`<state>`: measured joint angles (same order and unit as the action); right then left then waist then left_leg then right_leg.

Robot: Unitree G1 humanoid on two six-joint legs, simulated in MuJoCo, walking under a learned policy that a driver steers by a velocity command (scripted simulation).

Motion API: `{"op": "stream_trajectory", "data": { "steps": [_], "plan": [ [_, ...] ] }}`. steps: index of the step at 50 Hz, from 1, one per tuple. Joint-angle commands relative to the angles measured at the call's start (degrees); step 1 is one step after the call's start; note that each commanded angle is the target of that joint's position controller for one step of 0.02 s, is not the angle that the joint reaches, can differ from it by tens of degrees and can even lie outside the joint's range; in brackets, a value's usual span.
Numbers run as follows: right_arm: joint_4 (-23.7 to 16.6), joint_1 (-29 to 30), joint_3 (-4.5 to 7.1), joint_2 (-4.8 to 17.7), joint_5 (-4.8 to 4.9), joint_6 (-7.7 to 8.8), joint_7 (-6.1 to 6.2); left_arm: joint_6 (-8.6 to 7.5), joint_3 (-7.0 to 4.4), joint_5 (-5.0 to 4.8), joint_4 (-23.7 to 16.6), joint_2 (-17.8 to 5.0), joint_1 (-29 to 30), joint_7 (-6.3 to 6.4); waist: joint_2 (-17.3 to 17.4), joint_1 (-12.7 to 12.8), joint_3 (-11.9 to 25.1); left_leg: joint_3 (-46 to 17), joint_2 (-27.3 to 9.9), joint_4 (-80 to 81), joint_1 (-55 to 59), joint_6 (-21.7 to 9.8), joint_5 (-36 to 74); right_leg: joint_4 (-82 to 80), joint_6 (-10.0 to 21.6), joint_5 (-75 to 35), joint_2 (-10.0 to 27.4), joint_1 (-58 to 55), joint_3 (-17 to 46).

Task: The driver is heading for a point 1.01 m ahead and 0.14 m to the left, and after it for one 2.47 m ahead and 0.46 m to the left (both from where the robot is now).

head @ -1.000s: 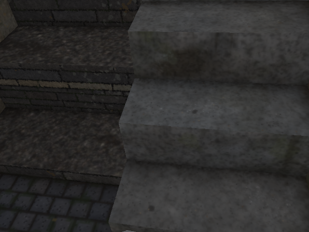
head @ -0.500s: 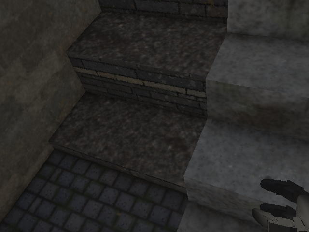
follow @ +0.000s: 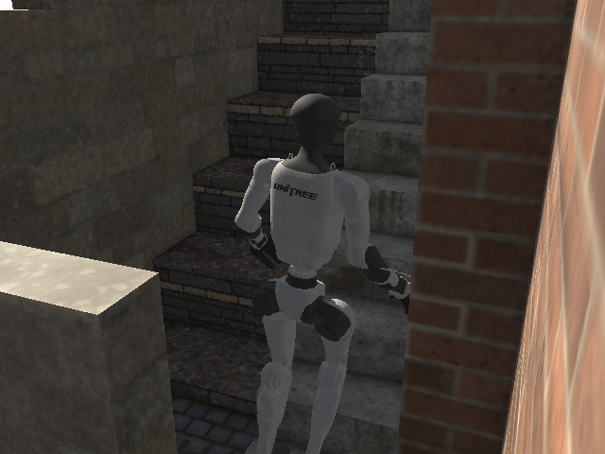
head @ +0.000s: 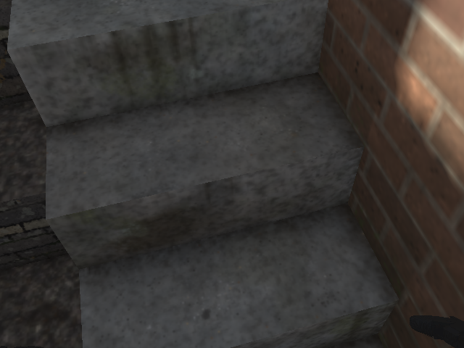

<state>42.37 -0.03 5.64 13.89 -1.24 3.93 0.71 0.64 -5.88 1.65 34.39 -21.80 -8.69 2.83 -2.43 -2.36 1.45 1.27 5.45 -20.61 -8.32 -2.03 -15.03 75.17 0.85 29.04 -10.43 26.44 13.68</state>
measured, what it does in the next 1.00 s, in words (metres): climbs, turning left: right foot, then left foot 0.20 m higher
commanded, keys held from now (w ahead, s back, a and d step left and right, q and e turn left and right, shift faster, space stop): w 0.18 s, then w+q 0.80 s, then w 0.02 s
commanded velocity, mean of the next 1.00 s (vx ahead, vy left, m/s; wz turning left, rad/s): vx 0.39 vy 0.18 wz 0.22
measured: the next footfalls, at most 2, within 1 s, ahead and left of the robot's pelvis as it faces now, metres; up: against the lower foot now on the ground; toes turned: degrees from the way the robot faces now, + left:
right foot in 0.24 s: -0.08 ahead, -0.20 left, +0.00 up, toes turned -9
left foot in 0.48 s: +0.24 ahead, +0.06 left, +0.20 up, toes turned -8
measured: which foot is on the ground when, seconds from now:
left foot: down 0.00-0.20, up 0.22-0.46, down 0.48-0.82, up 0.84-1.00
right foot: up 0.00-0.22, down 0.24-0.44, up 0.46-0.84, down 0.86-1.00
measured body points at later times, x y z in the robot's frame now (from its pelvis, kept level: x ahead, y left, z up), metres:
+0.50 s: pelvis +0.09 -0.03 +0.05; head +0.20 -0.02 +0.48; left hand +0.35 +0.23 -0.07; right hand +0.20 -0.30 -0.04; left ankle +0.20 +0.07 -0.54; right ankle -0.06 -0.20 -0.56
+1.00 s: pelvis +0.16 -0.06 +0.13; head +0.16 -0.12 +0.57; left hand +0.06 +0.20 +0.03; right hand +0.42 -0.20 +0.04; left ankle +0.07 +0.07 -0.33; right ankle +0.17 -0.24 -0.55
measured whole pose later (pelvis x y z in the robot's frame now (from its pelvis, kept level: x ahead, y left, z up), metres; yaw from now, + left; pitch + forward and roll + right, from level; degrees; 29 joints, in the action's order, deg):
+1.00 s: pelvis +0.16 -0.06 +0.13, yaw +19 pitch -1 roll -1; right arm 29.4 -10.6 1.7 15.3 3.2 -2.6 -1.7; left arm 0.7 -2.8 2.0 45.5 -11.9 -26.8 4.1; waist 8.7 3.2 2.5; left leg -9.0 4.1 -113.8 -45.2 7.2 -12.9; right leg 54.3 -2.1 47.1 11.0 18.2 -6.6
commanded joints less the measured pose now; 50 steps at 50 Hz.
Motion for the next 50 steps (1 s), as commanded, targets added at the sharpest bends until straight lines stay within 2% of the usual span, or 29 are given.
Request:
{"op": "stream_trajectory", "data": {
  "steps": [1, 4, 6, 7, 9, 10, 11, 12, 14, 15, 17, 19, 20, 21, 22, 23, 24, 26, 29, 32, 34, 38, 40, 42, 44, 45, 46, 47, 50],
  "plan": [
    [3.52, -13.96, -0.74, 1.95, -3.39, 1.01, 1.94, -3.51, 4.92, -2.97, -5.89, 6.23, -3.43, -0.78, 10.61, 0.08, 4.38, -22.28, -28.02, -3.82, 33.03, -18.13, 50.92, 55.07, -4.11, 17.33, 6.62, 45.6, -1.58],
    [4.2, -16.82, -1.71, 2.04, -1.04, 1.83, 2.45, -3.52, 8.12, -0.83, -9.69, 7.31, 12.85, -2.83, -4.3, -1.66, -2.66, -18.49, -25.31, 4.22, 23.38, -12.73, 29.78, 52.06, -2.68, 13.69, 11.6, 54.24, -0.65],
    [3.61, -9.56, -2.67, 2.0, -0.96, 2.59, 3.23, -5.49, 10.18, -0.57, -15.45, 9.3, 21.46, -5.21, -4.76, 1.81, -7.92, -5.55, -18.08, 9.57, -3.24, -8.88, 39.57, 31.49, -1.93, 6.08, 14.17, 38.08, -7.78],
    [0.63, -2.92, -1.75, 5.0, 2.71, 1.6, 3.83, -5.79, 8.77, -0.86, -13.19, 5.39, 13.26, -4.83, 0.6, 5.5, -5.71, 1.22, -13.37, 9.04, -15.29, -9.18, 43.56, 20.15, -2.51, 5.47, 14.37, 19.22, -13.42],
    [-2.38, -3.96, -2.24, 9.39, 1.61, -0.01, 2.44, -4.75, 4.31, -2.97, -4.37, -0.34, -12.43, -2.84, -8.36, 17.05, 20.94, 2.55, -7.94, -15.24, -33.03, -8.1, 52.63, -17.23, 0.57, -30.93, 10.43, -43.88, -13.51],
    [-4.32, -4.85, -3.93, 9.95, 1.39, -1.13, 0.4, -4.53, 3.04, -1.72, 0.58, -1.82, -22.38, -2.02, -16.63, 20.16, 32.3, -3.02, -4.88, -41.91, -35.55, -2.26, 33.51, -30.75, 4.95, -55.03, 18.21, -61.02, -1.85],
    [-5.42, 1.96, -3.96, 8.52, 0.8, -1.14, -1.77, -4.71, 4.13, 0.66, 6.44, 2.82, -24.41, -0.61, -12.32, 20.21, 15.69, 1.42, -4.02, -47.23, -32.62, -2.75, 0.26, -55.37, 2.64, -58.34, 18.06, -45.47, -6.97],
    [-4.1, -3.86, -4.42, 8.08, 5.23, -1.6, -1.93, -5.92, 7.26, 1.55, 9.81, 7.59, -10.94, -1.36, -11.22, 10.97, -8.75, 3.83, -1.43, -73.24, -33.28, 0.37, -26.15, -83.75, 2.75, -66.22, 23.54, -29.07, -10.27],
    [-11.51, -19.64, -5.04, 1.76, 5.11, -1.12, -0.08, -7.16, 7.4, 6.49, 14.05, 3.25, -4.78, -2.67, -23.67, -3.87, -8.23, -1.54, 7.53, -119.96, -70.76, 5.36, -60.8, -53.34, 0.78, -143.4, 32.95, -54.65, -13.73],
    [-12.7, -23.05, -6.12, 0.73, 5.58, -1.19, 0.2, -6.34, 5.54, 6.06, 15.1, 1.12, -5.76, -1.7, -7.56, -4.4, 3.25, -4.69, 4.81, -119.65, -78.84, 3.17, -57.9, -43.42, 2.04, -140.6, 34.97, -63.53, -10.64],
    [-17.8, -18.59, -8.36, -2.5, 4.38, -2.53, -0.08, -4.16, 4.16, 0.53, 15.64, -1.61, -7.06, 1.87, 3.04, -5.75, 6.08, -10.44, -4.9, -120.74, -86.7, 1.77, -49.36, -46.53, 3.57, -103.53, 40.31, -62.41, -7.4],
    [-21.63, -29.59, -8.04, 1.95, -0.07, -5.43, -0.79, -2.25, 2.49, -1.87, 2.26, -9.14, 25.04, 3.85, -0.35, -25.34, 4.87, -5.86, -11.85, -72.94, -51.6, 1.76, -41.21, -55.11, -1.08, -110.12, 34.52, -27.96, -20.0],
    [-19.09, -37.13, -5.21, 10.83, -4.44, -6.2, -1.78, -0.59, 0.33, -2.72, -2.01, -14.25, 21.96, 4.48, 3.99, -23.97, 17.8, 5.44, 0.78, -55.57, -18.55, 1.82, -25.88, -47.73, 6.29, -123.55, 26.55, -21.93, -16.49],
    [-14.96, -41.51, -4.02, 11.5, -5.88, -8.27, -1.79, -1.31, -1.18, -2.73, -1.14, -17.34, 16.71, 3.29, 0.54, -23.57, 21.8, 7.55, 5.52, -63.62, 2.27, 0.44, -14.22, -43.63, 11.05, -141.75, 34.27, -12.98, -12.83],
    [-13.62, -38.19, -2.72, 13.43, -6.61, -8.4, -1.8, -1.73, -0.5, -6.32, -2.88, -13.82, 17.23, 3.94, 11.94, -22.5, 20.27, -9.25, 2.99, -52.22, 9.02, -9.51, -16.03, -9.8, 7.25, -127.17, 26.43, -0.53, -8.91],
    [-12.1, -34.3, -3.33, 12.99, -5.21, -9.21, -0.34, -3.08, 1.8, -5.6, -0.51, -6.43, 12.79, 0.95, 25.92, -15.42, 25.54, -31.09, -2.7, -25.64, 14.31, -19.17, -5.87, 11.14, 6.1, -33.74, 12.89, 7.64, -5.93],
    [-13.75, -25.77, -2.87, 13.24, -5.8, -7.88, 0.84, -4.63, 4.84, -2.31, -1.93, 1.69, 10.21, -2.3, 32.59, -4.72, 31.72, -41.27, -6.25, -21.18, 12.29, -19.26, -16.09, 30.97, 7.22, -23.23, 6.09, 11.87, -4.08],
    [-14.09, -27.53, -2.72, 12.27, -4.01, -7.97, 0.25, -5.55, 6.06, 1.21, -4.31, 3.86, 16.74, -4.45, 18.18, -6.06, 21.58, -43.82, -5.43, -10.09, -4.69, -16.22, -32.46, 43.76, 7.37, -20.51, 4.29, 16.64, -6.02],
    [-13.44, -21.72, -3.42, 6.53, -1.21, -5.01, 1.97, -3.72, 6.76, 1.85, -8.05, 5.53, 16.44, -5.23, 13.28, -2.41, -1.32, -38.85, -3.7, -5.31, -25.59, -13.76, -29.81, 53.89, 4.31, -6.69, 4.43, 24.57, -7.49],
    [-13.26, -22.41, -2.97, 5.5, 2.4, -2.29, 2.84, -3.92, 7.36, 0.11, -9.55, 6.42, 11.17, -3.23, 3.68, 0.52, -3.37, -35.82, -6.8, -3.73, -24.47, -12.29, -22.25, 42.29, 3.26, -0.59, 8.82, 25.14, -2.69],
    [-14.71, -17.55, -2.57, 6.53, 2.12, -1.49, 2.96, -4.19, 6.77, -1.08, -8.67, 5.41, 7.44, -1.64, 0.58, 3.44, -4.16, -30.79, -7.89, -2.32, -24.28, -11.21, -21.96, 31.76, 0.76, -6.91, 9.85, 23.74, -7.13],
    [-17.87, -1.34, -2.56, 8.93, 0.55, -2.92, 0.99, -1.53, 5.6, -1.52, -2.02, 4.49, -6.96, 1.57, 6.8, 11.35, 0.99, -12.41, -6.43, -3.33, -38.72, -7.61, -10.65, 16.99, -1.93, -20.38, 11.27, -2.87, -16.78],
    [-17.87, 2.34, -2.67, 10.05, 2.0, -3.69, 0.03, -0.44, 4.87, -0.59, 0.15, 5.46, -11.28, 2.3, 9.68, 13.19, -0.7, -10.3, -8.77, -2.88, -42.66, -6.38, -15.13, -7.59, -2.73, -21.17, 13.41, -14.32, -19.71],
    [-19.02, 4.06, -4.04, 1.19, 5.59, -6.23, -1.05, -0.47, 2.45, -0.39, 4.91, 3.36, -15.54, 1.35, 4.0, 11.85, -7.94, -7.4, -5.31, -33.47, -47.88, 0.7, -15.34, -39.53, 0.54, -26.06, 21.04, -19.64, -9.77],
    [-15.68, -16.32, -6.51, -7.08, 2.1, -4.51, -1.97, -3.3, 4.07, 3.59, 5.15, 5.74, -10.36, 0.79, -0.52, 1.16, -1.72, -14.3, 2.6, -94.55, -41.23, 4.81, -13.07, -43.07, 7.2, -64.03, 34.59, -8.08, 14.02],
    [-12.61, -33.59, -4.88, -5.28, 2.58, -4.2, -2.01, -3.64, 3.77, 3.05, 2.93, 2.76, -6.18, -0.5, -5.42, -6.69, 5.54, -16.79, 4.54, -110.91, -43.92, 7.78, -10.85, -47.99, 11.12, -68.56, 43.73, -13.76, 26.35],
    [-11.32, -34.23, -3.74, -0.54, 1.97, -4.15, -2.03, -2.57, 2.98, 1.48, 1.78, 2.04, -4.92, -1.01, -4.51, -6.79, 4.44, -17.52, 3.46, -113.39, -48.01, 10.85, -5.99, -49.14, 11.88, -49.17, 41.85, -17.68, 17.55],
    [-16.17, -26.58, -3.72, 1.12, 6.93, -4.88, -2.14, -1.44, 0.65, 0.14, 0.41, -4.9, -1.23, 0.2, -15.45, -7.74, 2.62, -17.05, -3.69, -113.23, -51.82, 11.78, 1.3, -54.51, 13.16, -2.98, 42.63, -13.31, 24.17],
    [-20.75, -6.17, -0.65, 7.92, 3.96, -6.44, -2.55, -2.41, 1.38, 0.31, 0.97, 0.91, -7.4, 2.9, -10.46, -0.98, -7.05, -13.6, -6.08, -83.22, -45.79, 10.24, 7.31, -49.88, 8.78, 3.04, 32.51, -13.78, -0.03]
  ]
}}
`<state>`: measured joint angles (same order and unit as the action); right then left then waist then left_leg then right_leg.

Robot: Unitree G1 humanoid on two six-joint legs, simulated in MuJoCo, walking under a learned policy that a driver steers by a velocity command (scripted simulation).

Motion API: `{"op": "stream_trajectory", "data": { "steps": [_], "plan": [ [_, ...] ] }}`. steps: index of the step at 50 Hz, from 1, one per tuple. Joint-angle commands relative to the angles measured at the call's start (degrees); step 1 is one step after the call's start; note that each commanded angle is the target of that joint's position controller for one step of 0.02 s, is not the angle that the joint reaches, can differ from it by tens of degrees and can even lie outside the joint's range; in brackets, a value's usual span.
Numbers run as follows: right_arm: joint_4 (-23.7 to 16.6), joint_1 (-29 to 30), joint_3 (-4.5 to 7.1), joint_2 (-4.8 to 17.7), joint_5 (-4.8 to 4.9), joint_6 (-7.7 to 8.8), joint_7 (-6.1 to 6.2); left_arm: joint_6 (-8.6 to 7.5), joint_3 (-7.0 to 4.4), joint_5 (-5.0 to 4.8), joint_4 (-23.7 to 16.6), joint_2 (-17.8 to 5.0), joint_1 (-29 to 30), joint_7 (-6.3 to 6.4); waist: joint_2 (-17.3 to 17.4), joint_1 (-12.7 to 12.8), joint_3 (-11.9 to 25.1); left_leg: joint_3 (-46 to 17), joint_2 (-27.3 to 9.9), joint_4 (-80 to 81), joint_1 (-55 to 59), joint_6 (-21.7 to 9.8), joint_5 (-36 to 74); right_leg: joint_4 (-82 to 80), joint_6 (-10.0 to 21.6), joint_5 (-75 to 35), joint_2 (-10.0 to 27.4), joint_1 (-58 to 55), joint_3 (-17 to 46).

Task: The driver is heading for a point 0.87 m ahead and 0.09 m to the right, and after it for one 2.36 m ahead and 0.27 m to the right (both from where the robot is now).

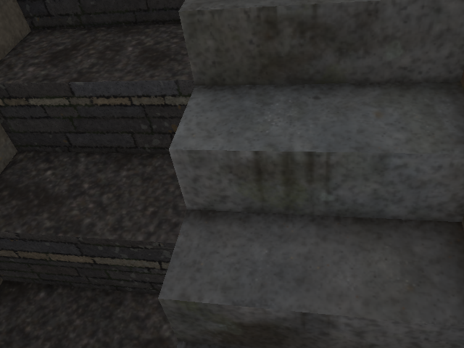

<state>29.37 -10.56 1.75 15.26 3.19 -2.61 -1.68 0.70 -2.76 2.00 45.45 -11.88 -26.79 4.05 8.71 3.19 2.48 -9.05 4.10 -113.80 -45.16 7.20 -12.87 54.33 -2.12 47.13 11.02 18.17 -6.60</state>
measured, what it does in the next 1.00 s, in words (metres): walks ahead, turning right: left foot, then right foot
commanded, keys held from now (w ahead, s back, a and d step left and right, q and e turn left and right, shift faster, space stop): w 0.34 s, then w+e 0.66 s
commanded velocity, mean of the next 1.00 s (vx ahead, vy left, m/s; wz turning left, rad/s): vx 0.27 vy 0.02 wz -0.14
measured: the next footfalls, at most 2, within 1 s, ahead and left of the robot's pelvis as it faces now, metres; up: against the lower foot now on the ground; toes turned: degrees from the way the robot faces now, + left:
left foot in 0.14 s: +0.10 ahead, +0.19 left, +0.00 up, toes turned +4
right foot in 0.56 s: +0.07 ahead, -0.04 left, +0.00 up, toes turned +5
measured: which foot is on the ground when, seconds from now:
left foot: up 0.00-0.12, down 0.14-1.00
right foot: down 0.00-0.14, up 0.16-0.54, down 0.56-0.84, up 0.86-1.00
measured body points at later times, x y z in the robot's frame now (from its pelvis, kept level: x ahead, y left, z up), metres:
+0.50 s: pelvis +0.03 +0.08 +0.06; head -0.03 +0.11 +0.51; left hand +0.10 +0.30 -0.09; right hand +0.22 -0.10 +0.00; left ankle +0.06 +0.19 -0.67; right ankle -0.01 -0.06 -0.61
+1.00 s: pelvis +0.11 +0.10 +0.07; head +0.14 +0.09 +0.52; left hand +0.34 +0.28 -0.03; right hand +0.13 -0.17 -0.05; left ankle +0.07 +0.20 -0.67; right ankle +0.04 -0.01 -0.41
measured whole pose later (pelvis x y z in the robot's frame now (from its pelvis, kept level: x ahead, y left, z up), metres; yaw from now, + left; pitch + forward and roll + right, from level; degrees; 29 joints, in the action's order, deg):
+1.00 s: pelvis +0.11 +0.10 +0.07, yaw -15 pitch +2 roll +1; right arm 45.4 -16.6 -0.6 14.0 -1.8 5.4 1.0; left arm -1.0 0.1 -1.9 38.8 -13.3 -8.1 -0.8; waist -0.8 -1.2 -0.9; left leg 9.8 -1.1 -24.1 -7.3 -1.5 -19.0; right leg 109.2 0.4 30.4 -1.3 47.1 1.3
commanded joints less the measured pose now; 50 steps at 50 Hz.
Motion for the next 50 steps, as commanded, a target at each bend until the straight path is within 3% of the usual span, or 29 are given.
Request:
{"op": "stream_trajectory", "data": {
  "steps": [1, 3, 5, 6, 7, 8, 9, 10, 11, 13, 15, 20, 22, 24, 25, 26, 27, 28, 31, 33, 36, 37, 39, 40, 42, 43, 45, 47, 50],
  "plan": [
    [-8.34, 7.28, 2.69, 5.61, -1.08, 0.56, 0.28, -3.07, -1.3, -0.78, -10.46, -8.2, 9.99, 1.99, -20.62, -5.51, -9.57, 0.05, -6.15, 21.38, -11.22, 1.34, 3.27, -30.25, 12.25, -17.54, 9.3, -10.34, 15.32],
    [-10.21, 13.9, 0.36, 1.14, -1.33, -2.11, -0.41, -0.55, -3.24, -1.31, -7.23, -15.01, 5.81, 2.98, -24.55, -2.47, -9.71, 8.12, -8.29, 51.41, 5.3, 2.5, -15.41, -35.2, 9.27, -39.2, 7.36, -10.01, 6.74],
    [-7.8, 4.66, -0.06, -1.32, 1.2, -1.94, -0.71, 0.79, -4.86, -2.68, -8.02, -20.61, 10.87, 2.82, -37.84, -6.41, -5.65, 14.51, -8.42, 72.29, 27.7, -1.84, -23.31, -33.14, 11.06, -50.51, 9.4, -4.83, 4.14],
    [-4.14, -4.91, 2.67, 3.66, 0.96, -2.14, -0.5, -0.69, -4.84, -3.26, -7.7, -19.41, 12.02, 2.38, -33.17, -9.7, -0.68, 12.23, -7.29, 74.7, 43.11, -4.0, -12.98, -19.39, 12.56, -56.76, 8.49, 2.03, 3.83],
    [0.01, -7.33, 4.86, 8.02, 0.35, -1.74, 0.23, -1.48, -1.92, -3.39, -7.01, -10.9, 10.56, 0.76, -19.4, -8.65, -0.04, 3.97, -5.28, 84.39, 48.75, -7.85, -2.07, -1.44, 8.87, -46.89, 0.0, 7.63, 0.71],
    [-1.66, -2.82, 4.52, 15.06, -5.9, 0.06, 1.43, -1.99, 0.65, -2.7, -9.12, -1.94, 8.44, 1.25, -0.57, -0.89, 0.37, -29.07, -24.99, 88.66, 44.51, -13.24, 40.72, 28.48, 1.07, -21.25, -12.32, 19.46, 5.32],
    [-0.19, -7.97, 0.99, 5.35, -11.48, 1.21, 1.67, -2.53, 0.58, -4.5, -1.98, -1.0, 2.73, 0.22, -4.24, -4.32, 10.04, -28.32, -28.77, 87.08, 34.77, -15.73, 55.69, 50.56, -1.69, -20.64, -14.26, 7.81, 24.89],
    [1.15, -4.44, -0.54, 1.69, -10.53, 1.6, 1.37, -1.79, 0.74, -4.61, -2.4, -1.37, 0.0, -0.58, -1.11, -0.62, 6.37, -12.1, -25.66, 83.88, 31.21, -16.85, 43.99, 51.97, -2.31, -22.22, -14.16, 11.64, 23.93],
    [1.3, 0.18, -1.07, 0.1, -7.74, 1.81, 0.96, -1.15, 1.43, -3.86, -5.04, -0.39, 4.07, -1.08, 1.65, 0.89, 1.76, -4.54, -20.59, 84.64, 28.9, -15.81, 30.91, 49.46, -1.74, -21.0, -13.2, 14.97, 18.97],
    [-0.34, 4.97, -1.98, -1.97, -4.79, 1.48, 1.72, -0.01, 1.31, -3.83, -6.34, -2.38, 8.27, -2.09, 3.95, 1.03, -1.09, 0.59, -14.95, 86.62, 26.26, -14.32, 8.04, 44.14, -1.78, -24.13, -12.57, 15.44, 16.87],
    [-0.5, 4.51, -1.87, -1.25, -4.66, 2.27, 2.75, 0.69, 0.48, -3.93, -5.72, -5.55, 8.83, -2.49, 2.69, -0.03, -1.45, -1.13, -14.86, 90.73, 24.42, -15.88, -0.88, 44.9, -3.08, -29.3, -14.69, 13.83, 13.9],
    [3.04, 3.36, -3.23, -4.26, -4.27, 3.65, 6.09, 2.56, 0.86, -3.29, -2.85, -5.09, 5.59, -1.57, 3.56, 0.33, -5.0, -0.84, -15.61, 97.72, 18.33, -14.86, -19.74, 35.43, -3.94, -35.0, -15.29, 8.23, 16.17],
    [4.17, 7.04, -3.27, -5.29, -3.29, 4.12, 6.56, 2.31, 2.61, -2.13, -1.67, -1.9, 7.14, -2.79, 3.96, 1.6, -6.73, 3.13, -13.87, 99.22, 18.96, -12.16, -22.52, 12.38, -3.01, -34.98, -12.79, 3.01, 15.0],
    [5.95, 4.75, -2.38, -3.18, -1.73, 3.66, 6.79, 2.18, 4.16, -0.36, -0.84, -0.55, 13.97, -3.66, 6.22, -3.08, -9.55, 1.86, -15.04, 100.73, 27.85, -12.59, -19.32, -10.07, -1.48, -21.69, -12.26, 4.74, 10.51],
    [3.45, 5.46, -1.45, -0.57, -2.64, 3.85, 6.92, 1.96, 3.81, -0.57, -0.22, -2.86, 14.16, -3.63, 4.57, -4.24, -6.47, -3.98, -19.19, 100.35, 30.4, -12.88, -17.66, -14.41, 0.22, -18.56, -8.54, 1.69, 15.4],
    [6.22, 2.15, -1.1, -0.78, -2.19, 4.5, 5.59, 1.23, 3.71, -0.38, 1.88, -4.55, 13.79, -3.62, -0.31, -6.63, -5.64, -3.33, -19.06, 101.36, 31.56, -13.74, -28.75, -24.96, 3.04, -19.73, -10.92, -0.05, 8.45],
    [5.58, 3.62, -0.41, 0.99, -1.21, 4.78, 5.36, 0.48, 3.42, 1.54, 1.49, -6.38, 16.23, -3.45, -3.73, -7.62, -8.74, -4.51, -18.87, 101.52, 30.68, -13.27, -30.33, -25.94, 5.52, -23.9, -9.93, 1.06, 11.11],
    [5.46, 5.73, 0.13, 1.89, -0.46, 5.17, 5.56, -0.49, 3.23, 1.64, 1.4, -7.15, 15.33, -3.83, -6.96, -7.11, -9.68, -3.54, -17.73, 97.65, 30.02, -13.09, -27.5, -28.49, 8.23, -26.2, -8.36, 1.78, 13.54],
    [5.86, 9.23, -0.88, -1.36, 0.69, 7.97, 4.92, -2.78, 1.6, -1.3, -0.64, -9.05, 11.96, -4.54, -21.54, -2.61, -11.46, 13.4, -4.95, 76.34, 25.89, -8.6, -12.81, -46.14, 18.7, 5.02, 0.63, 8.18, 37.78],
    [6.98, 8.53, -0.41, -2.41, -0.24, 9.03, 3.55, -3.23, 0.57, -1.96, -0.83, -10.36, 13.92, -4.99, -25.72, -2.46, -9.78, 9.83, -2.75, 60.72, 19.96, -6.66, -8.66, -49.26, 22.43, 6.21, 5.15, 2.48, 48.1],
    [8.65, 7.96, -0.39, -3.07, -0.37, 10.36, 1.48, -1.37, -0.25, -3.15, 3.0, -8.13, 5.29, -3.27, -14.2, -1.03, -5.73, 11.62, -3.13, 78.23, 17.54, -7.39, -17.88, -41.25, 19.86, -17.8, -2.29, -13.53, 32.9],
    [8.86, 9.37, -0.97, -5.7, -0.61, 10.03, 1.34, -0.42, -0.13, -2.91, 2.46, -7.57, 4.6, -2.16, -14.97, -1.02, -6.1, 14.04, -1.76, 91.28, 23.01, -7.24, -12.83, -39.93, 18.87, -21.53, -4.93, -13.46, 29.97],
    [9.99, 5.16, -0.1, -2.77, -0.79, 9.35, 1.93, -0.67, -0.01, -1.53, -0.43, -8.7, 9.32, -1.65, -18.69, -4.35, -2.54, 14.72, -1.87, 95.4, 38.79, -7.68, 4.2, -38.42, 17.67, -38.9, -4.53, -7.04, 29.62],
    [9.33, 3.7, 0.25, -1.19, -0.98, 9.04, 2.46, -1.66, 1.11, -1.27, -3.58, -5.64, 15.72, -2.6, -18.79, -6.18, -3.33, 13.33, -4.25, 98.71, 44.3, -7.69, 12.69, -34.22, 15.95, -54.38, -5.87, -2.52, 26.88],
    [9.82, -6.46, 0.11, 5.02, -2.33, 8.8, 2.44, -4.27, 1.6, 0.03, -6.55, -4.61, 19.63, -5.48, -2.57, -10.95, 4.88, 7.36, -11.94, 93.39, 67.38, -8.2, 36.52, -10.15, 9.32, -38.73, -13.13, 16.87, 18.68],
    [11.47, -10.18, 1.26, 10.31, -3.51, 7.94, 2.48, -5.15, 2.27, -1.54, -9.35, -2.77, 19.04, -5.18, 11.88, -9.52, 12.01, -4.82, -24.59, 89.93, 73.0, -15.94, 36.86, 0.15, 5.92, -20.43, -14.26, 26.82, 12.63],
    [12.07, -9.57, 0.36, 6.96, -6.34, 7.48, 2.94, -3.76, 1.76, -3.56, -8.21, -5.03, 18.42, -4.9, 0.17, -8.86, 7.86, -9.76, -32.22, 91.92, 64.62, -23.42, 28.09, 41.77, 2.04, -11.93, -11.13, 38.73, 12.34],
    [11.97, -5.52, -0.57, 6.68, -5.14, 8.25, 3.24, -2.48, 2.69, -3.8, -10.32, -2.53, 17.75, -4.8, -6.39, -3.92, 0.57, -1.88, -28.02, 93.99, 56.19, -20.78, 15.38, 57.57, 1.61, -12.33, -9.24, 46.53, 11.59],
    [15.46, -12.26, -1.25, 4.43, -5.03, 9.01, 2.7, -2.55, 4.47, -4.87, -14.28, -0.19, 24.47, -5.65, -4.93, -6.06, -5.73, 3.45, -25.61, 98.35, 52.4, -19.26, 12.65, 71.04, 2.8, -17.67, -9.12, 55.8, 11.22]
  ]
}}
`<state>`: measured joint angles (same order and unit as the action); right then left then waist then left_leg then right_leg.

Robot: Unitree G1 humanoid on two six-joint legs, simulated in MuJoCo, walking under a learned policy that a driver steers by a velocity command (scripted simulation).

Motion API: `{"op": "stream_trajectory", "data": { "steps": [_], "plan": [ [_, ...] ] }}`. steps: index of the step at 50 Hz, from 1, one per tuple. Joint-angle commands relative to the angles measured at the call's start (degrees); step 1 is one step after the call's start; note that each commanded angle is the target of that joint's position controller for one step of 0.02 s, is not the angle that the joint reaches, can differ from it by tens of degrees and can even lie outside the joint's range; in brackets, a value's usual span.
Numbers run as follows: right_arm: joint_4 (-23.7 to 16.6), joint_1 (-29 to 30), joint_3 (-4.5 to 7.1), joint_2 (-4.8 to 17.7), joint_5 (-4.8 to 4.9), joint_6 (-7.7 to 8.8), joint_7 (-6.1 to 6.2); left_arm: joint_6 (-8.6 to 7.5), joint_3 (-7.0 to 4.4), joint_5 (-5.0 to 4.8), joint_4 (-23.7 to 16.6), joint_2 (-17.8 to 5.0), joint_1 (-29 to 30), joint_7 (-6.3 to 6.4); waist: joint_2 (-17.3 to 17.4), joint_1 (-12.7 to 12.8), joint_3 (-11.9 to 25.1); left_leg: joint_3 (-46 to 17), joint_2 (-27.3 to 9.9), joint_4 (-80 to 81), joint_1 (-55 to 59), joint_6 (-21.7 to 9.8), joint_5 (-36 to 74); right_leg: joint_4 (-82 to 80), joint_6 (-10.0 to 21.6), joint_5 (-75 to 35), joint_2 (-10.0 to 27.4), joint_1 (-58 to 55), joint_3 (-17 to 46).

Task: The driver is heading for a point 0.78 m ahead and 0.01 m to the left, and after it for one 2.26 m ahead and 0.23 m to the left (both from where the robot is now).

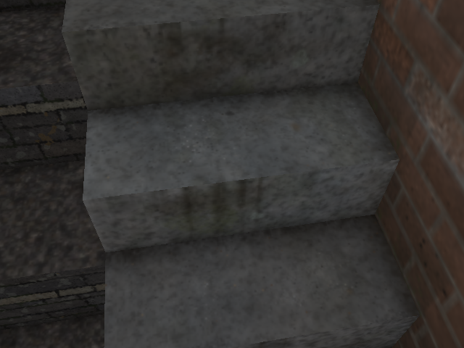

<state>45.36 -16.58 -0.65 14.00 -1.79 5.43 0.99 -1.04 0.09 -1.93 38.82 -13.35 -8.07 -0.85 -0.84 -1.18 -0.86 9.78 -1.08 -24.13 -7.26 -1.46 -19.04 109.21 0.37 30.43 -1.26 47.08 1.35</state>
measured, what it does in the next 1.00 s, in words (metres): climbs: right foot 0.20 m higher, then left foot 0.19 m higher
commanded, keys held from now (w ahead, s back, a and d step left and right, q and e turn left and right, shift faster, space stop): w+e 0.16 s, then w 0.18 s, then w+q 0.64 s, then w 0.02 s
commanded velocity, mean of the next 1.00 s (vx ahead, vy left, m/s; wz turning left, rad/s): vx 0.44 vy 0.14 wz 0.04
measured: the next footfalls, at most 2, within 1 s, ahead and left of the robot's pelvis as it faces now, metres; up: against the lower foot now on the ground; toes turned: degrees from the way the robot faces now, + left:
right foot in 0.20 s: +0.22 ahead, -0.15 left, +0.20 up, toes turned -10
left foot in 0.72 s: +0.45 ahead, +0.11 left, +0.39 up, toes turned +3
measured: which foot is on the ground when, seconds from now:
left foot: down 0.00-0.22, up 0.24-0.70, down 0.72-1.00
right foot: up 0.00-0.18, down 0.20-0.74, up 0.76-1.00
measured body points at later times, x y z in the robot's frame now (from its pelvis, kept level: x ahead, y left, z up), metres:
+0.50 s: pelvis +0.20 -0.04 +0.18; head +0.19 -0.09 +0.63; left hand +0.23 +0.20 +0.06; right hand +0.33 -0.26 +0.06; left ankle +0.26 +0.13 -0.23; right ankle +0.18 -0.15 -0.54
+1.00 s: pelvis +0.42 +0.02 +0.38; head +0.38 +0.05 +0.83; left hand +0.67 +0.23 +0.38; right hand +0.41 -0.23 +0.25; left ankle +0.41 +0.11 -0.35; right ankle +0.49 -0.13 +0.05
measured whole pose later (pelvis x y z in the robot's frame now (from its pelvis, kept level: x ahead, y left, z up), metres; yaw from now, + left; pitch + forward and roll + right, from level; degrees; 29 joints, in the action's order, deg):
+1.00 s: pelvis +0.42 +0.02 +0.38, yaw +8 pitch -3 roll -4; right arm 48.9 -31.5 -0.9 12.3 -1.9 1.0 -1.1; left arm -4.9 2.9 -0.2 29.6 -8.3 1.3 0.9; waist 0.5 -2.3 3.1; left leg -4.9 0.6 -39.5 -15.8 -2.8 -20.8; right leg 136.3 3.8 7.8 1.5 72.4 3.7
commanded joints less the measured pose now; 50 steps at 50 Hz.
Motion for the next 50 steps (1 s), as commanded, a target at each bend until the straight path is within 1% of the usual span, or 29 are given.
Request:
{"op": "stream_trajectory", "data": {
  "steps": [1, 5, 6, 7, 9, 10, 11, 12, 13, 15, 16, 19, 22, 25, 27, 29, 30, 32, 33, 34, 35, 37, 38, 39, 40, 42, 44, 47, 50],
  "plan": [
    [1.4, -7.11, 1.71, 7.13, -0.23, 2.01, 0.37, -0.24, 1.98, -1.52, -8.07, 2.28, 6.41, -1.16, 7.36, -1.78, -2.45, -15.18, -21.85, 10.36, 17.82, -10.49, 20.7, 20.12, 0.98, 0.32, 4.72, 31.96, 4.15],
    [2.46, 2.07, 1.47, 7.79, 0.96, 2.16, 1.76, 0.35, 4.61, 0.44, -15.69, 2.9, 17.87, -1.82, 0.54, 2.57, -7.31, -0.25, -16.16, 19.67, -2.17, -6.18, 25.83, -0.72, 1.28, -3.54, 8.57, 25.97, -3.61],
    [3.42, 3.49, 1.2, 6.83, 1.46, 2.24, 2.55, 0.93, 5.07, 1.48, -15.66, 2.73, 18.34, -2.76, 0.19, 3.64, -5.43, 5.16, -12.46, 23.43, -12.97, -5.89, 35.36, -13.32, 2.93, -12.78, 7.27, 8.78, -9.74],
    [6.98, -2.86, 2.29, 12.63, 3.22, 1.91, 3.22, 0.59, 6.26, 1.22, -17.95, 4.98, 20.94, -2.99, 5.07, 4.3, 2.04, 7.14, -12.06, 24.76, -19.88, -7.47, 67.34, -23.47, 5.29, -2.03, 0.65, -13.96, -16.31],
    [8.48, -7.11, 4.6, 22.25, 1.53, 0.46, 2.15, 0.82, 2.15, 2.62, -9.75, -2.46, 1.2, -2.15, 12.63, 12.55, 18.46, 3.85, -18.03, 5.77, 1.59, -11.97, 122.23, -29.44, 6.79, 8.92, -7.81, -30.23, -15.32],
    [8.01, -2.98, 5.04, 23.06, 2.38, -0.98, 0.68, 1.6, 0.17, 2.7, -3.89, -6.06, -10.81, -1.54, 13.46, 17.46, 21.34, 2.24, -18.08, -6.4, 8.36, -10.69, 123.41, -43.14, 7.37, 2.64, -7.84, -33.07, -8.55],
    [2.89, 2.25, 4.1, 19.15, 3.82, -1.67, -0.38, 2.99, -3.36, 3.97, 2.75, -14.1, -23.39, 0.68, 3.02, 18.75, 21.74, 0.16, -10.22, -25.14, -1.96, -4.15, 75.02, -68.43, 7.34, -7.34, 1.84, -44.49, 21.11],
    [2.01, -0.36, 2.5, 10.51, 3.06, -1.86, -2.94, 3.59, -4.77, 5.66, 7.78, -19.9, -25.15, 3.45, -16.26, 9.31, 26.06, -13.6, 4.72, -52.54, -17.05, -0.52, 18.02, -91.34, 10.71, 8.88, 14.17, -49.23, 62.37],
    [3.79, 0.62, 3.2, 7.84, 4.74, -1.78, -4.22, 2.12, -2.33, 5.95, 7.46, -13.77, -19.84, 3.75, -4.96, 7.3, 17.98, -24.91, 5.76, -78.9, -25.12, 2.08, 15.17, -94.15, 12.12, 18.59, 17.58, -38.35, 63.62],
    [-3.35, 8.15, 0.26, 0.47, 2.64, -1.94, -4.55, 0.14, -0.31, 3.45, 8.64, -8.64, -8.75, 2.18, 4.65, 0.31, -4.14, -22.71, 6.9, -93.04, -40.12, 1.43, 17.46, -86.14, 12.55, 12.55, 14.41, -16.98, 41.19],
    [-3.71, 5.98, -0.89, -1.92, 1.28, -1.89, -3.72, -0.79, 0.53, 3.4, 9.58, -4.16, -4.06, 1.68, 7.16, -3.72, -7.6, -22.49, 6.86, -93.71, -42.96, 0.21, 20.61, -76.97, 10.7, 1.37, 11.85, -10.52, 27.57],
    [-3.81, -1.62, -3.26, -3.75, 1.56, -1.5, -2.19, -1.12, 1.73, 5.47, 9.05, 1.72, -3.61, 0.67, 1.94, -5.95, -1.15, -23.96, 7.99, -94.83, -47.3, -0.33, 17.77, -76.21, 9.26, -28.19, 11.06, -17.77, 8.45],
    [-4.89, -0.54, -2.89, -2.94, 2.85, -4.24, -0.1, -1.19, 0.62, 6.27, 8.72, -1.49, -9.35, 1.92, -0.93, -4.07, 2.15, -20.11, 5.83, -96.84, -51.44, 2.57, 12.22, -82.67, 10.63, -39.38, 15.45, -23.41, 4.39],
    [-10.99, 6.5, -2.85, -3.33, 3.55, -6.72, 1.33, -0.09, 0.64, 4.63, 9.96, -1.78, -16.59, 3.92, -5.6, -1.83, -1.35, -21.12, 2.44, -107.17, -68.3, 4.53, 9.96, -86.53, 7.96, -27.51, 18.35, -30.77, 4.26],
    [-16.41, 14.79, -4.35, -5.01, 3.66, -6.86, 0.46, 0.14, 0.38, 3.92, 9.93, -2.1, -19.95, 5.16, -8.2, -0.2, -2.94, -16.13, 0.27, -92.86, -70.61, 6.32, 10.91, -90.38, 6.79, -22.7, 14.2, -31.97, -0.93],
    [-21.18, 22.42, -5.73, -8.58, 3.48, -6.47, -1.2, -0.29, -0.64, 4.05, 10.25, -4.54, -21.63, 6.88, -10.82, 1.46, 0.13, -15.07, -3.77, -93.84, -72.99, 6.97, 7.99, -97.36, 9.63, -24.46, 18.98, -38.08, 3.49],
    [-22.56, 23.69, -7.33, -9.52, 3.2, -6.71, -2.2, 0.14, -2.22, 2.58, 9.19, -9.34, -19.62, 7.35, -9.59, 1.04, 0.4, -9.16, -6.81, -80.16, -67.39, 6.51, 3.28, -104.69, 11.13, -23.92, 19.06, -38.38, 0.16],
    [-23.88, 26.41, -8.26, -10.75, 3.86, -6.38, -3.34, 1.69, -2.55, 0.77, 9.85, -9.35, -16.81, 7.5, -5.47, 0.5, -1.59, -7.05, -7.6, -65.41, -52.42, 2.23, -3.06, -110.14, 10.31, -42.04, 20.63, -36.43, -5.62],
    [-23.27, 25.8, -7.24, -9.04, 3.81, -6.3, -4.26, 1.46, -2.22, 1.51, 12.1, -9.72, -17.98, 6.79, -3.65, 0.03, 1.51, 4.63, -1.69, -60.39, -40.39, -0.61, -7.0, -107.36, 9.99, -71.13, 18.18, -37.53, -13.07],
    [-22.61, 22.56, -6.02, -7.07, 4.3, -6.21, -4.16, -0.26, -1.84, 1.89, 14.67, -10.8, -21.54, 6.1, -10.13, -0.61, 3.52, 7.36, 1.95, -59.87, -32.96, -3.15, -15.18, -101.65, 12.46, -111.6, 22.02, -39.67, -13.13],
    [-21.8, 13.99, -4.17, -4.09, 2.92, -6.42, -3.37, -0.6, -3.86, 1.11, 13.44, -17.5, -19.98, 6.14, -15.91, -4.6, 8.61, 4.22, 3.1, -53.34, -31.76, -5.29, -19.93, -96.31, 13.52, -131.41, 26.09, -49.22, -10.79],
    [-18.65, -0.05, 0.44, 4.94, 1.25, -7.15, -4.04, -1.37, -4.7, 0.79, 10.71, -20.51, -16.57, 5.85, -18.55, -11.67, 20.32, -6.49, 7.1, -35.43, -12.41, -9.57, -15.91, -76.08, 15.46, -125.33, 23.3, -50.96, -9.66],
    [-16.39, -6.88, 2.75, 8.16, -0.45, -8.08, -3.09, -1.88, -4.63, 0.43, 6.31, -18.1, -11.35, 5.47, -7.21, -13.94, 21.94, -29.79, 1.9, -26.87, 2.58, -15.26, -27.75, -60.36, 14.19, -104.81, 17.65, -26.65, -6.64],
    [-12.66, -17.39, 5.58, 16.04, -1.8, -8.13, -1.35, -3.59, -3.69, 1.4, 2.35, -13.18, -0.43, 3.79, 13.67, -17.15, 22.2, -64.9, -9.67, -0.87, 11.34, -21.06, -46.58, -37.27, 12.6, -38.31, 5.41, -6.22, -1.36],
    [-10.32, -15.61, 4.5, 14.78, -0.76, -5.7, 0.62, -4.93, -3.83, 2.4, -1.54, -9.24, 10.42, 1.24, 12.11, -14.23, 17.29, -78.68, -15.13, 11.98, 3.74, -17.07, -49.67, -5.97, 10.55, -20.68, -1.18, 3.92, 9.32],
    [-6.34, -11.29, 1.86, 6.96, 1.5, -3.53, 1.04, -6.16, 0.86, 4.2, -9.87, 4.56, 17.49, -1.29, 5.46, -5.56, 1.09, -59.49, -13.88, 5.9, -6.59, -9.8, -35.69, 16.91, 9.68, -17.11, 0.95, 20.87, 8.39],
    [-2.18, -5.95, -1.21, -3.81, 1.57, -3.7, -0.17, -5.2, 2.36, 2.76, -10.25, 6.63, 7.71, -2.56, 6.87, 2.92, -4.43, -41.65, -7.35, 3.3, -13.44, -5.26, -24.65, 27.36, 8.18, -14.62, 2.46, 25.63, 6.51],
    [-5.08, 2.72, -0.15, -0.99, -1.03, -3.42, -1.73, -4.1, 2.17, 1.0, -7.24, 1.83, -1.48, -0.27, 3.17, 8.69, -5.29, -25.42, -3.86, 1.3, -24.41, -2.72, -14.58, 24.77, 4.36, -24.14, 3.69, 21.0, 3.11],
    [-4.77, 2.08, 0.38, 3.23, -0.08, -0.79, -3.07, -1.76, 3.18, 1.84, -8.47, 5.92, 2.12, 4.45, 7.45, 6.51, -11.09, -24.53, -4.91, 3.92, -30.39, -4.9, -5.56, 37.19, 0.95, -24.03, 1.85, 26.43, -1.87]
  ]
}}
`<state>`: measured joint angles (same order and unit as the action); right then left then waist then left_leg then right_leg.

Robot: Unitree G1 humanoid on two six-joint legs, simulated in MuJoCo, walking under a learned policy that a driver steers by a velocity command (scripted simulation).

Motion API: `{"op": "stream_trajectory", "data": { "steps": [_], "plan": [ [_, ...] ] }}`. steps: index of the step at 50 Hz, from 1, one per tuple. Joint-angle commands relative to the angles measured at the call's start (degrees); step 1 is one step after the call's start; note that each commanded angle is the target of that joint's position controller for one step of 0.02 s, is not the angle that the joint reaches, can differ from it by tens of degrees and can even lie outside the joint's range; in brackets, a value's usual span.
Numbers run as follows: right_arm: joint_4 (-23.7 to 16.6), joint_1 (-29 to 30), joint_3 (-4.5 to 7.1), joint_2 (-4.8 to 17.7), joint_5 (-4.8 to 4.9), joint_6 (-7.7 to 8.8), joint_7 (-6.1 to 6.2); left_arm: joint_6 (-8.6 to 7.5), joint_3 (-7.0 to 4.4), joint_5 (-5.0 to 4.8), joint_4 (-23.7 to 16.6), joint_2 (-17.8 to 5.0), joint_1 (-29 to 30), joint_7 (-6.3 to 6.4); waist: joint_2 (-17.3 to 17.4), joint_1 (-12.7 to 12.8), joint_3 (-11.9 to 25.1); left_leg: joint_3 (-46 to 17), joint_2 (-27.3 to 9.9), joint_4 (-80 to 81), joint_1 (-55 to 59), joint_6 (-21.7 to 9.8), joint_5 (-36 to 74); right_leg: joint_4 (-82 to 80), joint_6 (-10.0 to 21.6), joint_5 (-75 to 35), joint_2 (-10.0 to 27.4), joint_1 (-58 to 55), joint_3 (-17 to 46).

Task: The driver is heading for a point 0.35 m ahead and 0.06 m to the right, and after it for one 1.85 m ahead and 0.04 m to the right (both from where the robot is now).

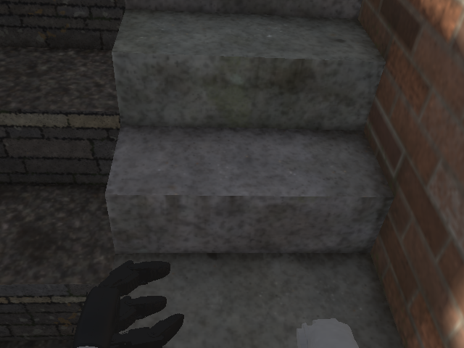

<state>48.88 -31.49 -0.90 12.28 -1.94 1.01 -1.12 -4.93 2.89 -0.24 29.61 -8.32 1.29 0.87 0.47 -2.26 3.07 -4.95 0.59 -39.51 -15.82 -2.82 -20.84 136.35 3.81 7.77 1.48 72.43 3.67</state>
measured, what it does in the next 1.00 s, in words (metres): climbs: right foot 0.20 m higher, then left foot 0.19 m higher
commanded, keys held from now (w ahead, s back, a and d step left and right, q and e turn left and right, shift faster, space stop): w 1.00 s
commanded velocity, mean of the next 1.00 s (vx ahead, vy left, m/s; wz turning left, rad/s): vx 0.50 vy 0.02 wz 0.12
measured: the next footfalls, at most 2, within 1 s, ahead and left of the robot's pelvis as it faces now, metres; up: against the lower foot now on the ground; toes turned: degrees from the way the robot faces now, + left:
right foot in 0.26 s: +0.31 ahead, -0.14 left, +0.20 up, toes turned -2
left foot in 0.68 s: +0.54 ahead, +0.14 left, +0.39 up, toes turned +7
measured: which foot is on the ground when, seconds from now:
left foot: down 0.00-0.30, up 0.32-0.66, down 0.68-1.00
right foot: up 0.00-0.24, down 0.26-0.76, up 0.78-1.00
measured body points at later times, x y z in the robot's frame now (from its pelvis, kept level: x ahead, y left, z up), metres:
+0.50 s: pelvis +0.28 -0.04 +0.18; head +0.25 -0.04 +0.63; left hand +0.16 +0.20 +0.04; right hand +0.50 -0.24 +0.11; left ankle +0.24 +0.09 -0.28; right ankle +0.27 -0.14 -0.53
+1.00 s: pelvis +0.54 +0.00 +0.40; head +0.51 +0.01 +0.85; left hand +0.77 +0.20 +0.37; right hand +0.49 -0.23 +0.25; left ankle +0.50 +0.13 -0.34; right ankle +0.60 -0.17 +0.09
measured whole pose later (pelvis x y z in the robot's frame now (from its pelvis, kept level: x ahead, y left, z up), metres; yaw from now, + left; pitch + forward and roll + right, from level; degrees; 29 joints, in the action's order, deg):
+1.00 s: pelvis +0.54 +0.00 +0.40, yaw +4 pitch -2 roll -2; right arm 58.3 -30.0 -0.5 8.7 -1.9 3.3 -0.7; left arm -5.3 1.9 -3.2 34.5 -8.2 -0.7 -1.8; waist 0.5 -0.8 2.7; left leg 1.0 -5.4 -30.5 -9.9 1.6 -18.6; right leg 142.0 6.7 18.6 -5.3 75.1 10.7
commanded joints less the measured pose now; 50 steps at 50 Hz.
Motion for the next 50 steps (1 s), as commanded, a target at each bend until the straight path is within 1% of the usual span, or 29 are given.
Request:
{"op": "stream_trajectory", "data": {
  "steps": [1, 7, 9, 10, 11, 13, 14, 15, 16, 17, 19, 20, 22, 29, 31, 32, 33, 34, 35, 36, 37, 38, 39, 40, 42, 43, 45, 47, 50],
  "plan": [
    [-7.04, 14.45, 0.39, 4.51, 0.49, 3.83, -1.1, 2.18, 0.79, 0.13, 0.25, 1.87, -5.8, 3.31, 6.49, 6.35, -15.39, -9.57, -6.79, 19.09, -20.15, -3.26, -2.17, 9.25, -2.58, -1.86, -0.26, 4.14, -4.78],
    [0.59, -5.17, 2.28, 7.25, 2.25, 3.01, 2.65, 0.66, 2.91, 0.23, -4.09, 5.21, 12.47, 1.41, 9.83, -5.11, -8.22, -17.05, -15.79, 32.48, 7.52, -7.96, 10.02, -24.87, -5.23, -2.52, 4.94, 9.11, -13.93],
    [3.59, -2.44, 2.6, 7.17, 2.88, 2.07, 3.21, 1.02, 2.28, 0.14, -1.17, 4.79, 5.12, 0.8, 12.47, -1.09, -2.96, -8.78, -17.19, 33.22, 17.03, -9.09, 27.8, -29.7, -3.61, 5.48, 4.42, -0.47, -14.09],
    [0.41, 9.01, 2.36, 7.68, 3.56, 2.26, 3.34, 0.15, 0.9, 0.62, -1.57, 1.1, 1.05, 0.26, 15.13, 5.45, -0.33, 0.19, -13.62, 30.36, 9.0, -6.65, 66.41, -48.85, -0.16, 13.9, 1.82, -24.39, -14.33],
    [2.21, 7.24, 3.4, 11.58, 2.37, 3.03, 3.18, 0.27, -1.64, 1.26, 0.7, -3.55, -4.95, 0.25, 15.33, 7.83, 6.98, -0.97, -16.29, 25.56, 9.45, -8.38, 110.01, -49.71, 0.46, 18.39, -3.27, -40.12, -17.35],
    [3.82, 11.83, 4.69, 17.81, 2.16, 3.56, 2.12, 1.12, -3.4, 1.39, 5.01, -9.56, -17.48, 0.04, 19.07, 14.37, 15.16, 0.55, -17.07, 12.06, 22.78, -9.42, 126.37, -75.7, -0.04, 12.99, -5.27, -52.39, -10.59],
    [4.1, 13.07, 3.65, 13.82, 0.75, 3.74, 2.09, 2.22, -4.19, 2.63, 10.57, -11.33, -23.77, -0.19, 14.71, 14.83, 14.7, 0.78, -15.42, 2.8, 22.02, -9.68, 113.8, -84.48, 0.28, 8.26, -3.82, -58.73, -3.27],
    [4.1, 6.09, 2.86, 6.89, 1.4, 4.85, 0.95, 3.83, -6.31, 3.97, 14.34, -17.51, -30.55, -0.2, -14.98, 10.73, 16.54, -0.31, -5.6, -12.34, 9.33, -5.92, 71.18, -95.72, 8.97, -12.23, 7.37, -71.82, 19.21],
    [4.83, 9.65, 2.45, 0.65, 4.39, 4.58, -0.33, 4.54, -6.25, 4.63, 18.3, -15.18, -34.53, -0.05, -23.5, 10.24, 17.12, -4.64, 10.03, -45.44, -3.41, 1.7, 16.66, -117.55, 20.45, 5.64, 16.97, -69.73, 45.61],
    [1.34, 14.11, 3.17, 1.36, 4.76, 4.66, -1.71, 3.35, -5.11, 2.2, 20.46, -9.12, -29.1, -0.39, -7.36, 7.65, 5.7, -7.54, 9.03, -65.28, -14.11, 2.29, 12.33, -118.88, 19.07, 29.76, 16.24, -57.14, 44.88],
    [-4.29, 21.79, 1.9, -2.49, 3.91, 4.82, -0.8, 1.44, -5.14, 0.19, 25.19, -5.25, -27.32, -1.87, 1.87, 4.9, -8.29, -7.95, 7.13, -73.79, -27.54, -3.02, 15.06, -113.46, 14.03, 31.04, 14.97, -48.69, 32.67],
    [-5.38, 21.8, 1.47, -3.73, 3.5, 4.74, -0.58, 0.73, -4.01, 0.83, 27.8, -1.22, -26.71, -2.02, 4.03, 1.89, -9.35, -7.99, 6.32, -75.48, -28.1, -5.19, 18.36, -109.22, 11.05, 23.32, 12.24, -47.81, 22.78],
    [-8.64, 21.02, -0.81, -8.08, 4.28, 5.92, -1.02, -0.31, -3.36, 2.06, 29.0, -0.5, -27.0, -1.97, 1.21, -0.64, -9.99, -9.08, 7.01, -79.29, -34.83, -6.03, 17.82, -110.47, 9.32, 7.33, 10.43, -52.54, 11.64],
    [-16.4, 26.01, -1.0, -7.01, 5.03, 1.0, 0.4, 1.22, -2.76, -0.43, 27.47, -4.6, -32.17, -0.89, -4.54, 0.95, -12.81, -2.43, 1.11, -83.88, -55.54, -1.38, 5.31, -121.89, 7.92, -4.77, 13.4, -60.2, -0.99],
    [-25.46, 38.78, -2.75, -7.09, 5.28, 1.52, 0.97, 1.47, -2.97, -2.17, 27.1, -5.36, -33.11, 0.51, -8.11, 2.62, -15.09, 5.11, -3.53, -62.09, -51.78, 0.71, -0.55, -129.64, 6.96, -5.66, 10.34, -56.95, -4.25],
    [-29.91, 46.36, -6.15, -10.77, 6.45, 1.86, 0.66, 2.75, -3.79, -4.33, 27.42, -8.29, -32.7, 1.73, -9.84, 3.4, -11.84, 15.29, -5.07, -32.45, -26.58, 0.84, -11.32, -140.28, 7.1, -10.02, 8.77, -46.35, -8.27],
    [-30.95, 49.58, -5.54, -11.59, 7.9, 1.97, 1.46, 2.79, -2.76, -3.94, 30.55, -7.28, -41.09, 2.08, -9.11, 5.36, -2.94, 22.11, 1.09, -32.79, -6.25, 2.14, -5.65, -137.43, 8.23, -41.45, 9.46, -46.19, -6.62],
    [-27.82, 40.71, -2.65, -8.2, 6.27, 1.48, 1.89, 0.87, -3.48, -1.43, 31.13, -11.73, -43.08, 1.9, -15.06, 3.24, 3.53, 23.79, 6.3, -34.4, -1.04, -0.26, -9.08, -130.26, 10.18, -90.93, 13.89, -57.13, -7.14],
    [-26.82, 29.43, 0.5, -1.24, 4.42, 0.68, 1.94, -0.81, -5.02, 0.23, 29.94, -18.76, -35.47, 1.33, -20.58, -6.58, 9.31, 17.56, 4.9, -31.59, 0.59, -4.06, -4.68, -122.58, 11.4, -123.36, 16.67, -65.99, -7.15],
    [-26.06, 24.91, 2.22, 2.98, 2.58, 0.57, 1.67, -1.37, -5.37, -0.74, 29.14, -18.07, -34.42, 0.89, -17.43, -9.11, 14.85, 10.88, 3.39, -29.85, 2.44, -8.34, -3.45, -114.3, 11.01, -129.77, 16.16, -66.55, -6.46],
    [-22.32, 17.45, 3.18, 2.54, 2.62, -0.33, 2.44, -1.22, -6.81, -1.92, 29.53, -21.1, -33.55, 1.12, -15.67, -12.97, 14.81, 2.05, 2.15, -20.3, 7.95, -11.13, -4.72, -105.7, 10.51, -116.54, 15.27, -61.9, -4.91],
    [-16.8, 9.68, 4.87, 4.93, 2.29, -1.77, 3.16, -1.09, -8.0, -3.15, 28.84, -20.84, -32.31, 1.32, -7.69, -13.92, 14.07, -14.45, -1.19, -2.34, 14.94, -13.42, -10.85, -95.52, 10.15, -85.78, 11.04, -53.46, -1.35],
    [-11.5, 3.82, 6.77, 12.14, 0.04, -2.28, 4.35, -1.26, -6.99, -1.64, 26.42, -14.1, -26.51, 0.71, 10.04, -12.21, 9.85, -46.34, -13.11, 19.43, 18.29, -18.14, -23.98, -73.51, 8.21, -27.55, -0.29, -38.26, 1.31],
    [-6.85, -1.14, 5.32, 9.62, -1.26, -1.46, 5.62, -2.48, -7.79, 1.25, 23.79, -12.25, -16.95, -0.55, 11.54, -12.69, 6.0, -59.85, -21.28, 28.76, 11.39, -21.63, -12.37, -29.73, 5.55, 0.22, -8.27, -32.54, 9.85],
    [-0.67, 4.2, 1.53, -2.98, 1.28, 2.05, 4.61, -2.88, -2.38, 1.57, 9.17, 5.2, -5.48, -3.45, 7.47, -2.51, -3.43, -32.7, -18.51, 18.34, 7.61, -11.01, 5.2, 3.14, 7.15, 18.11, -8.34, -7.74, 14.8],
    [3.1, 3.78, 0.89, -6.43, 2.86, 3.23, 3.14, -2.39, -0.7, 1.36, 6.95, 8.33, -5.86, -4.37, 7.14, -0.05, -4.93, -19.01, -14.54, 16.25, 9.58, -6.07, 7.49, 4.64, 7.71, 21.27, -5.78, -2.01, 11.86],
    [2.93, 11.17, -1.53, -13.33, 0.66, 3.8, 0.5, -2.19, 1.25, -1.84, 6.24, 8.87, -10.58, -5.82, 1.61, 5.62, -6.75, -5.95, -13.22, 13.92, 1.15, -1.66, 12.14, 6.12, 7.83, 19.42, -5.58, -0.08, 11.56],
    [2.1, 16.07, -1.14, -8.3, -1.41, 4.24, 0.21, -0.43, 0.81, -3.89, 7.85, 5.08, -14.51, -5.04, 2.5, 9.24, -8.87, 3.16, -12.9, 20.79, -12.42, -3.04, 13.33, 11.12, 4.08, 13.69, -8.29, -4.52, 5.45],
    [1.11, 19.45, 0.05, 1.44, 0.7, 5.25, -0.19, 1.7, 1.27, -3.07, 3.21, 2.64, -6.94, -0.58, 4.27, 8.74, -14.01, 9.32, -11.67, 28.84, -21.57, -3.09, 8.39, 2.21, -0.67, 6.78, -6.2, -3.7, -0.32]
  ]
}}
Velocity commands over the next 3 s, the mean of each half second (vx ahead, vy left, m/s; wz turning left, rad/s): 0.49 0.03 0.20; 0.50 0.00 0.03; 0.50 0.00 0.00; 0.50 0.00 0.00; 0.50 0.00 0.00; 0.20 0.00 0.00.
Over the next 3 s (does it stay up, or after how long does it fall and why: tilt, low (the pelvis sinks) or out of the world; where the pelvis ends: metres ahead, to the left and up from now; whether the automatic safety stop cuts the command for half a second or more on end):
stays up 1.20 0.01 0.97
